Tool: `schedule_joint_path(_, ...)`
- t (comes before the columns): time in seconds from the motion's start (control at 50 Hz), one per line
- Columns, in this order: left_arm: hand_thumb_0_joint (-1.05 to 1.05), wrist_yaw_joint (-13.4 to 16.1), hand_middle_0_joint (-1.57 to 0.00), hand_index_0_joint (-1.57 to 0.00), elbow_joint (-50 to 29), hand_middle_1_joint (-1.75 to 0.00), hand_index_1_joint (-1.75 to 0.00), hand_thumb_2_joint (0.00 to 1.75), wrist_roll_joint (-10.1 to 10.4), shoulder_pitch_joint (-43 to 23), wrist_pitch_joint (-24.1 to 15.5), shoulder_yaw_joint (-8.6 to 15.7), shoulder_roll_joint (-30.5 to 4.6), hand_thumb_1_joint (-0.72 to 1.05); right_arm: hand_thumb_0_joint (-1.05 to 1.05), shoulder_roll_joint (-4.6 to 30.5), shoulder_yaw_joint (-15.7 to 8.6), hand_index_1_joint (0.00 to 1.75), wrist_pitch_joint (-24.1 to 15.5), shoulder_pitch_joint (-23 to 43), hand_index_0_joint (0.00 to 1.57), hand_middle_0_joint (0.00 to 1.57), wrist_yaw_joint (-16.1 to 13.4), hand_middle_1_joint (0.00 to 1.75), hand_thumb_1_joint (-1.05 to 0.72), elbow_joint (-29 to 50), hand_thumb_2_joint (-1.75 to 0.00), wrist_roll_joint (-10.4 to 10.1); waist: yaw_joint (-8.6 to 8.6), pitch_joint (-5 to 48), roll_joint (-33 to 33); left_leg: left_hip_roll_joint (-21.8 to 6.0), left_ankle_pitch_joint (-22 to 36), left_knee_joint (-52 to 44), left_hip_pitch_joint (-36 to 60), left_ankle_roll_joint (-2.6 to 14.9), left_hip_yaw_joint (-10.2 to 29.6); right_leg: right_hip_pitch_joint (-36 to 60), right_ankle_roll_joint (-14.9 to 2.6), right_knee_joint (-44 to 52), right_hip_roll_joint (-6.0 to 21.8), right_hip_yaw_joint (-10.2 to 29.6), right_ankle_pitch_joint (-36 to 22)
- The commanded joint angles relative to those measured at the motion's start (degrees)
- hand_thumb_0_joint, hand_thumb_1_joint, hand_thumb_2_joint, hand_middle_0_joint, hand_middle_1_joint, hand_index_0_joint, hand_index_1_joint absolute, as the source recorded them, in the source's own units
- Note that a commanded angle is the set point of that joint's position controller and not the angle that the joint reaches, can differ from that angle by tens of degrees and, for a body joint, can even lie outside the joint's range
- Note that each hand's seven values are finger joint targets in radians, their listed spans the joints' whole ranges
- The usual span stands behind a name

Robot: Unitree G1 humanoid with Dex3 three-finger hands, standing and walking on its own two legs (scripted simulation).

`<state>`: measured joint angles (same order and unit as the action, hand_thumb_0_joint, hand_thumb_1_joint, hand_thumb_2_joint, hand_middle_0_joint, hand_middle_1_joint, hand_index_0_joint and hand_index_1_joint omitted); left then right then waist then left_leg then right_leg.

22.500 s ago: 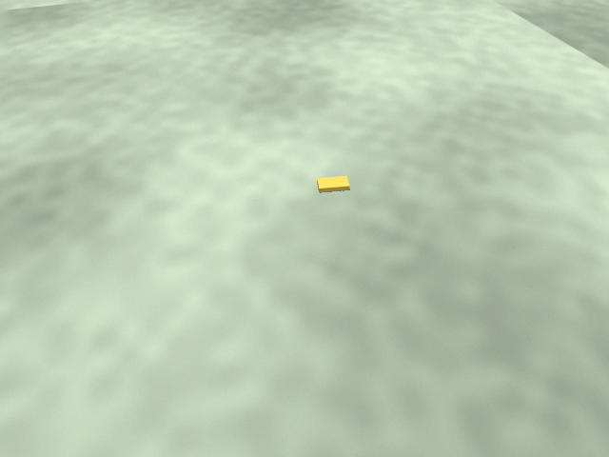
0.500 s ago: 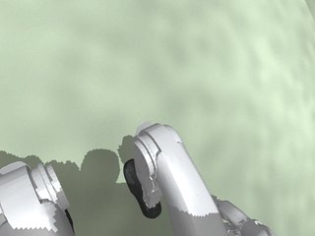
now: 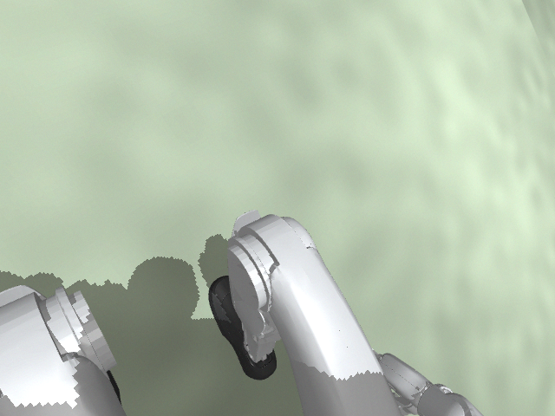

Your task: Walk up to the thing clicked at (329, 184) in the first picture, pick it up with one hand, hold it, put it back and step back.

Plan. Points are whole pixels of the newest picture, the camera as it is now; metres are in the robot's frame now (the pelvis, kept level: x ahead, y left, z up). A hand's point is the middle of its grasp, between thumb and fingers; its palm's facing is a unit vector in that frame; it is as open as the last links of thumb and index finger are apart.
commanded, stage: close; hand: left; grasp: from above
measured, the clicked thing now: out of the picture +0.44 +0.35 -0.29
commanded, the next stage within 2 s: settle in 1.40 s
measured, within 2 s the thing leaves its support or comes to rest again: leaves its support in 1.80 s
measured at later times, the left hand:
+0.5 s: hand out of the picture +0.42 +0.33 -0.26, palm faces -0.44 -0.18 -0.88, open 12.1 cm
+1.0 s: hand out of the picture +0.43 +0.33 -0.26, palm faces -0.42 -0.18 -0.89, open 10.2 cm
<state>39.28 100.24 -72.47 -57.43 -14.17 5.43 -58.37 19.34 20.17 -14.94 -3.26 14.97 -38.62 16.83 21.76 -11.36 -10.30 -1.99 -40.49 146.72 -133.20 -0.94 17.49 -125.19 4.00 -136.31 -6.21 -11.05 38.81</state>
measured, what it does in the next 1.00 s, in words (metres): stands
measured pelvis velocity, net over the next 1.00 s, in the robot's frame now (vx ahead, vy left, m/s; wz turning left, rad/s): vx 0.00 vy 0.00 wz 0.00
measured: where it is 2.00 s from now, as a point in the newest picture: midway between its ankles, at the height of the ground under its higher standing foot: (185, 382)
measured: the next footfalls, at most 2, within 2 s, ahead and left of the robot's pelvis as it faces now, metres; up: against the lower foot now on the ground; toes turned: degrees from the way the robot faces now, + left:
none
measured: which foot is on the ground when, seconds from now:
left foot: down 0.00-1.00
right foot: down 0.00-1.00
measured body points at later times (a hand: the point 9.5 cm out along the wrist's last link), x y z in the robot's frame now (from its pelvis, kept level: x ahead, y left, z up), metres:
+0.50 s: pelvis +0.00 +0.00 +0.00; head +0.27 +0.14 +0.33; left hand +0.44 +0.34 -0.21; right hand +0.06 -0.25 -0.05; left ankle +0.07 +0.13 -0.27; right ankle +0.12 -0.12 -0.27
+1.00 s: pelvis +0.00 +0.00 +0.00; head +0.27 +0.14 +0.33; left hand +0.44 +0.34 -0.21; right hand +0.07 -0.25 -0.05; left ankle +0.07 +0.13 -0.27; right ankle +0.12 -0.12 -0.27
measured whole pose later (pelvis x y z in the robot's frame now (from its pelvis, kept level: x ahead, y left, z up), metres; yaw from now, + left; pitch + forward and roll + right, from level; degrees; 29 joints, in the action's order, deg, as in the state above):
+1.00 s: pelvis +0.00 +0.00 +0.00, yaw +0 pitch +25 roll -15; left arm 37.2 100.1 -70.6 -58.7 -12.6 5.7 -59.6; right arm 20.5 20.1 -15.1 -3.1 14.5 -37.3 16.0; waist 22.2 -11.8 -10.2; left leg -2.2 -39.9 145.8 -133.1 -0.6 17.3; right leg -124.9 4.1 -135.2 -6.2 -11.0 38.1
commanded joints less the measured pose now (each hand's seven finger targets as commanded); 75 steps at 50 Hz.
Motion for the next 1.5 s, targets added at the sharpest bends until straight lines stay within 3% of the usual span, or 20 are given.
schedule_joint_path(0.0, 0.0, 3.0, -0.17, -0.18, -6.0, -0.93, -0.92, 0.87, 1.3, -13.3, 0.9, 0.3, -12.3, -0.36, 0.0, 19.9, -6.1, 0.3, -0.7, -8.4, 0.2, 0.2, -0.5, 0.3, -0.89, -0.6, -0.9, -0.2, 2.79, 35.0, 33.6, -2.3, 11.7, -15.4, 28.7, 0.44, -6.5, 18.4, -4.61, 11.5, -1.5, -6.6, -15.5)
schedule_joint_path(0.18, 0.0, 1.3, -0.25, -0.26, -5.0, -0.85, -0.84, 0.79, 2.7, -13.3, 2.7, 2.1, -14.3, -0.26, 0.0, 20.4, -6.5, 0.3, -1.1, -10.3, 0.2, 0.2, -0.5, 0.3, -0.89, -0.2, -0.9, -1.3, 3.09, 35.3, 31.4, -2.2, 11.5, -15.2, 27.1, 0.92, -6.6, 19.5, -4.45, 12.3, -1.4, -6.1, -15.6)
schedule_joint_path(0.28, 0.0, -0.9, -0.28, -0.3, -4.8, -0.83, -0.81, 0.73, 4.1, -13.1, 1.7, 0.6, -12.9, -0.2, 0.0, 19.8, -5.8, 0.3, -0.9, -10.1, 0.2, 0.2, -0.8, 0.3, -0.89, -0.1, -0.9, -1.4, 3.37, 34.4, 30.7, -2.3, 10.8, -15.3, 26.6, 0.94, -6.3, 19.4, -4.44, 12.3, -1.3, -6.3, -15.0)
schedule_joint_path(0.34, 0.0, -2.1, -0.32, -0.34, -5.0, -0.82, -0.79, 0.69, 3.8, -12.3, 0.6, -0.6, -12.3, -0.15, 0.0, 19.6, -5.5, 0.3, -0.6, -9.5, 0.2, 0.2, -0.9, 0.3, -0.89, 0.6, -0.9, -1.4, 3.04, 32.9, 30.7, -2.3, 8.9, -15.4, 26.2, 0.91, -6.2, 18.3, -4.48, 12.2, -1.2, -6.5, -13.2)
schedule_joint_path(0.42, 0.0, -1.3, -0.36, -0.38, -6.4, -0.78, -0.76, 0.66, 3.3, -11.5, -1.1, 0.3, -13.6, -0.1, 0.0, 19.5, -5.2, 0.3, 0.2, -9.6, 0.2, 0.2, -1.3, 0.3, -0.89, 0.5, -0.9, -1.4, 2.16, 35.2, 30.3, -2.4, 11.1, -14.8, 27.0, 1.0, -6.7, 20.6, -4.4, 12.5, -1.6, -6.0, -15.1)
schedule_joint_path(0.48, 0.0, 0.2, -0.38, -0.41, -7.2, -0.76, -0.73, 0.62, 2.1, -12.4, -1.6, 0.6, -13.7, -0.05, 0.0, 19.9, -5.3, 0.3, 0.4, -10.4, 0.2, 0.2, -1.4, 0.3, -0.89, 0.4, -0.9, -1.0, 2.65, 35.9, 31.9, -2.5, 12.8, -15.1, 28.4, 0.8, -6.4, 20.1, -4.37, 12.1, -1.7, -6.7, -16.5)
schedule_joint_path(0.5, 0.0, 0.6, -0.39, -0.42, -7.6, -0.75, -0.72, 0.61, 2.0, -12.4, -1.4, -0.5, -12.4, -0.05, 0.0, 20.0, -5.9, 0.3, 0.2, -9.2, 0.2, 0.2, -1.4, 0.3, -0.89, 0.2, -0.9, -1.0, 2.35, 35.4, 32.2, -2.6, 11.9, -15.1, 28.8, 0.57, -6.5, 19.5, -4.54, 11.9, -1.7, -6.5, -15.8)
schedule_joint_path(0.64, 0.0, 3.0, -0.48, -0.51, -6.3, -0.71, -0.68, 0.58, 0.9, -13.4, 1.0, 0.0, -13.1, 0.07, 0.0, 20.4, -6.2, 0.3, 0.1, -8.8, 0.2, 0.2, -1.5, 0.3, -0.89, -0.1, -0.9, -0.4, 3.04, 33.8, 32.6, -2.6, 9.9, -16.4, 28.2, 0.34, -6.2, 18.1, -4.76, 12.2, -1.6, -6.7, -14.2)
schedule_joint_path(0.68, 0.0, 3.0, -0.5, -0.53, -6.3, -0.69, -0.66, 0.58, 1.2, -13.9, 2.0, -0.1, -12.9, 0.09, 0.0, 20.4, -6.6, 0.3, -0.1, -8.4, 0.2, 0.2, -1.5, 0.3, -0.89, -0.1, -0.9, -0.9, 3.09, 34.2, 32.9, -2.7, 9.9, -16.3, 28.5, 0.29, -6.0, 17.6, -4.75, 12.1, -1.5, -6.5, -14.3)
schedule_joint_path(0.7, 0.0, 2.6, -0.52, -0.55, -7.4, -0.68, -0.65, 0.55, 1.4, -15.9, 2.1, -1.6, -11.5, 0.11, 0.0, 20.4, -6.5, 0.3, -0.5, -8.6, 0.2, 0.2, -1.2, 0.3, -0.89, 0.0, -0.9, -0.9, 3.46, 33.8, 33.9, -2.6, 9.7, -16.3, 28.2, 0.34, -6.1, 16.9, -4.79, 12.0, -1.3, -6.4, -14.0)
schedule_joint_path(0.72, 0.0, 2.6, -0.52, -0.55, -6.3, -0.67, -0.63, 0.54, 2.2, -14.1, 2.7, -0.2, -12.4, 0.11, 0.0, 20.6, -6.7, 0.3, -0.5, -8.1, 0.2, 0.2, -1.4, 0.3, -0.89, 0.1, -0.9, -0.9, 3.28, 34.4, 32.1, -2.7, 9.4, -16.4, 28.4, 0.41, -6.0, 18.0, -4.67, 12.6, -1.5, -6.3, -14.1)
schedule_joint_path(0.8, 0.0, 1.3, -0.56, -0.6, -4.5, -0.62, -0.59, 0.48, 2.3, -12.7, 3.2, 1.2, -13.8, 0.17, 0.0, 20.3, -6.1, 0.3, -0.5, -9.8, 0.2, 0.2, -1.0, 0.3, -0.89, 0.2, -0.9, -1.1, 3.14, 34.2, 31.8, -2.5, 11.4, -16.3, 27.7, 0.56, -6.1, 18.6, -4.55, 12.3, -1.4, -6.4, -15.4)
schedule_joint_path(0.94, 0.0, -1.2, -0.65, -0.69, -5.3, -0.61, -0.57, 0.47, 2.8, -13.2, 1.9, -0.4, -13.9, 0.28, 0.0, 20.5, -5.8, 0.3, -0.4, -9.2, 0.2, 0.2, -1.2, 0.3, -0.89, 1.0, -0.9, -1.5, 3.25, 33.7, 31.9, -2.4, 10.9, -15.4, 27.5, 0.81, -6.5, 18.6, -4.39, 12.2, -1.2, -6.1, -15.1)
schedule_joint_path(0.96, 0.0, -0.9, -0.66, -0.69, -4.7, -0.61, -0.58, 0.48, 3.0, -11.9, 1.6, 1.0, -14.6, 0.29, 0.0, 20.1, -5.4, 0.3, 0.0, -9.6, 0.2, 0.2, -1.3, 0.3, -0.89, 0.8, -0.9, -1.3, 2.79, 34.7, 30.8, -2.4, 11.5, -15.5, 27.1, 0.91, -6.7, 20.2, -4.38, 13.1, -1.6, -6.0, -15.5)
schedule_joint_path(1.04, 0.0, -0.8, -0.71, -0.75, -5.0, -0.6, -0.56, 0.47, 2.9, -11.5, 0.7, 0.6, -14.3, 0.38, 0.0, 20.1, -5.2, 0.3, 0.9, -9.7, 0.2, 0.2, -1.8, 0.3, -0.89, 1.1, -0.9, -1.0, 2.42, 34.5, 30.9, -2.4, 11.0, -15.7, 26.7, 0.88, -6.6, 19.6, -4.48, 12.8, -1.6, -6.2, -14.9)
schedule_joint_path(1.28, 0.0, -0.1, -0.9, -0.92, -4.8, -0.55, -0.53, 0.51, 2.3, -12.1, -0.2, 0.1, -14.3, 0.59, 0.0, 19.6, -4.1, 0.3, 1.3, -9.9, 0.2, 0.2, -2.3, 0.3, -0.89, 1.2, -0.9, -0.5, 3.14, 33.8, 30.5, -2.5, 10.9, -15.3, 26.7, 0.92, -6.3, 19.5, -4.27, 12.8, -1.7, -6.5, -15.1)
schedule_joint_path(1.36, 0.0, -0.5, -0.94, -0.97, -4.9, -0.55, -0.52, 0.52, 2.4, -12.5, 0.2, -1.1, -13.3, 0.65, 0.0, 19.7, -4.2, 0.3, 1.0, -9.6, 0.2, 0.2, -2.3, 0.3, -0.89, 1.3, -0.9, -0.6, 3.78, 33.0, 30.9, -2.5, 9.8, -15.5, 27.0, 0.76, -5.9, 18.6, -4.34, 12.4, -1.5, -6.7, -14.3)
schedule_joint_path(1.48, 0.0, -0.2, -1.01, -1.04, -5.3, -0.54, -0.51, 0.53, 2.4, -12.7, 0.6, -0.4, -14.0, 0.73, 0.0, 19.3, -4.3, 0.3, 1.4, -9.7, 0.2, 0.2, -2.6, 0.3, -0.89, 0.9, -0.9, -0.6, 3.03, 34.3, 31.1, -2.5, 9.9, -15.2, 26.3, 0.87, -6.6, 20.0, -4.38, 13.0, -1.8, -5.8, -14.3)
